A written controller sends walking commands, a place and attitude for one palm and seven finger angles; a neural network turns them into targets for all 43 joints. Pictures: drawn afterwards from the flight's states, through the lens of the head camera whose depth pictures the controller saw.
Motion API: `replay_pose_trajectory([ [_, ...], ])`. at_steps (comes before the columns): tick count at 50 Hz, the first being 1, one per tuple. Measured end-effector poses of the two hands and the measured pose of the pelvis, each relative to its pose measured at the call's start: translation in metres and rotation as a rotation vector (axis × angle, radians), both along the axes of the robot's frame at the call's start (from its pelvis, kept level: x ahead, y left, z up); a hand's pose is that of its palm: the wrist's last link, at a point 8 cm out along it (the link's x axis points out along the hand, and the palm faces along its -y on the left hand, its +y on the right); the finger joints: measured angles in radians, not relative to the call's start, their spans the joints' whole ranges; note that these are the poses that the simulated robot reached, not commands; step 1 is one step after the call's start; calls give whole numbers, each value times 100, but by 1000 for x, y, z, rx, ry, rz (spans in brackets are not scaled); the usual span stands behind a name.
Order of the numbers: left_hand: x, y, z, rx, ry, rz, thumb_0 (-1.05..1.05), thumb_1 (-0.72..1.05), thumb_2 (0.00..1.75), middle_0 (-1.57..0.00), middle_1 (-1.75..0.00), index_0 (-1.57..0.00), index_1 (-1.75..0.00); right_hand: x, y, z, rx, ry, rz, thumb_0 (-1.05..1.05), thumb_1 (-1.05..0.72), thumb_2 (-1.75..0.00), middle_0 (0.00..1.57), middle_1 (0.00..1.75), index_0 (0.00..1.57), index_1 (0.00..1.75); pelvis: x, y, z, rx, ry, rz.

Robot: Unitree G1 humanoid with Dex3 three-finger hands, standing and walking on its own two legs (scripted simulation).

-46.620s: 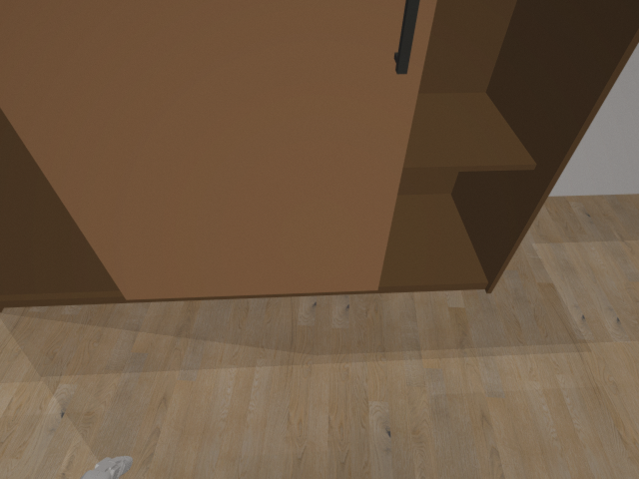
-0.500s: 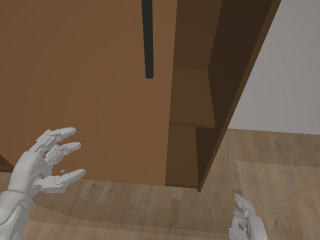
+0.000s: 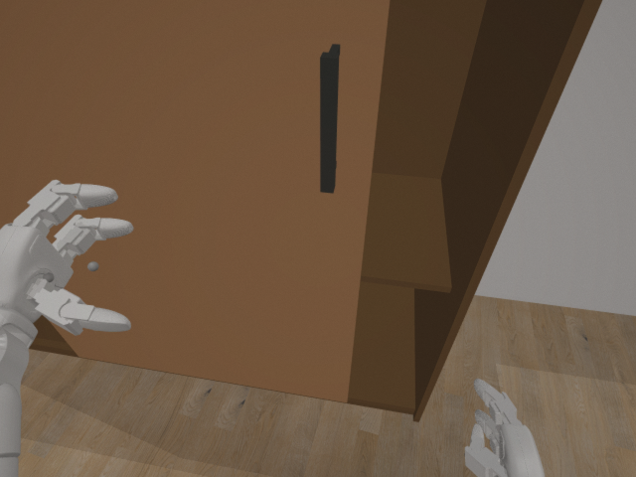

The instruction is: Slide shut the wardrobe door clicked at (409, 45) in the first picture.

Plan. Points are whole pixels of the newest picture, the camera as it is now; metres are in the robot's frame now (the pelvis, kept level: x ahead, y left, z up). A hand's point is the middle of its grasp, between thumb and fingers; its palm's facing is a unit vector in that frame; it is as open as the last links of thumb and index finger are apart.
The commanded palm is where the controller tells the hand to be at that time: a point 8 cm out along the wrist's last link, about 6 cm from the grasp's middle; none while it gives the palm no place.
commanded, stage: raise the hand with hooked fingers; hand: left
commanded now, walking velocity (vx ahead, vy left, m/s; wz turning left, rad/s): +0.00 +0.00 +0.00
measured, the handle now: (331, 123) +0.51 +0.05 +0.23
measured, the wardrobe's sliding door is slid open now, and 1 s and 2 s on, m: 0.21 0.21 0.21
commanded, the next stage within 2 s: move the hooked fingers beside the handle in 0.84 s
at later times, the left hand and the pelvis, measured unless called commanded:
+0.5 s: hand (103, 201) +0.30 +0.26 +0.24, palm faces +0.03 -0.99 -0.12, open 14.0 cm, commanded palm +0.25 +0.30 +0.26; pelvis +0.01 -0.02 +0.01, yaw +0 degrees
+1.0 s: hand (98, 196) +0.29 +0.26 +0.25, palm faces +0.04 -0.99 -0.12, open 14.0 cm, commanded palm +0.26 +0.30 +0.26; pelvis +0.02 -0.01 +0.01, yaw +0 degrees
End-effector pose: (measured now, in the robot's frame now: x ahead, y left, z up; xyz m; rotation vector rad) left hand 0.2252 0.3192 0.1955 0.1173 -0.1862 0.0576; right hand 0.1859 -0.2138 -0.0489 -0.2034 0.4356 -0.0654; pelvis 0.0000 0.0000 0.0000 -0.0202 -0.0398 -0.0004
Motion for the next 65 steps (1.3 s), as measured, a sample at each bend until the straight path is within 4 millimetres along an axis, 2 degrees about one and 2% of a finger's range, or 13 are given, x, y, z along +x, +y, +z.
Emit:
replay_pose_trajectory([
  [7, 15, -4, 7, 13, 112, -9, -1, -47, 31, -30, -117, -30, -117, 4, -1, -6, 24, 45, 16, 1, -90, -90, 21, 30, 21, 30, 2, -5, 4, 7, 0, 2],
  [11, 19, -8, 32, 39, 33, -13, -1, -49, 30, -30, -119, -31, -119, 5, -4, -8, 26, 61, 15, 1, -90, -90, 21, 30, 21, 30, 5, -9, 5, 9, -4, 2],
  [15, 24, -2, 59, 38, -33, 2, -1, -50, 30, -30, -119, -31, -119, 6, -10, -10, 30, 75, 10, 1, -90, -90, 21, 30, 21, 30, 8, -13, 6, 11, -5, 4],
  [19, 35, 8, 70, 30, 8, 35, -1, -50, 30, -30, -119, -31, -120, 7, -17, -13, 30, 92, 1, 1, -90, -90, 21, 30, 21, 30, 9, -15, 6, 12, 1, 8],
  [24, 47, 0, 55, 13, 105, -10, -1, -51, 30, -30, -120, -30, -120, 8, -28, -14, 31, 102, -21, 1, -90, -90, 21, 30, 21, 30, 9, -16, 7, 16, 14, 2],
  [28, 48, -12, 43, 2, 110, -57, -1, -50, 30, -30, -120, -30, -120, 10, -32, -10, 26, 90, -38, 1, -90, -90, 21, 30, 21, 30, 12, -16, 7, 18, 13, -8],
  [31, 44, -14, 46, 3, 49, -46, -1, -50, 30, -30, -120, -31, -120, 12, -32, -5, 19, 73, -42, 1, -90, -90, 21, 30, 21, 30, 14, -16, 6, 18, 8, -12],
  [36, 42, -3, 57, -3, 6, 16, -1, -51, 30, -30, -120, -31, -120, 16, -26, -3, 19, 66, -30, 1, -90, -90, 20, 30, 21, 30, 15, -16, 6, 15, -1, -7],
  [43, 48, -4, 53, 24, 97, -1, -1, -51, 30, -30, -120, -31, -120, 20, -16, -8, 38, 81, -16, 1, -90, -90, 21, 30, 21, 30, 14, -12, 7, 17, 7, -1],
  [53, 49, -2, 56, -12, 38, -5, -1, -51, 30, -30, -120, -31, -120, 18, -9, -9, 38, 95, -7, 1, -90, -90, 21, 30, 21, 30, 16, -9, 7, 16, 4, -1],
  [59, 66, -27, 47, -5, 82, -50, -1, -51, 30, -30, -120, -30, -120, 17, -8, -12, 33, 106, -11, 1, -90, -90, 21, 30, 21, 30, 13, -6, 7, 17, 5, 3],
  [62, 75, -43, 48, -4, 68, -88, -1, -51, 30, -30, -120, -31, -120, 17, -7, -11, 38, 103, -22, 1, -90, -90, 21, 30, 21, 30, 13, -5, 7, 19, 8, -3],
  [65, 81, -49, 53, -21, 39, -94, -1, -51, 30, -30, -120, -31, -120, 16, -8, -10, 46, 101, -33, 1, -90, -90, 21, 30, 21, 30, 15, -6, 7, 21, 11, -10],
])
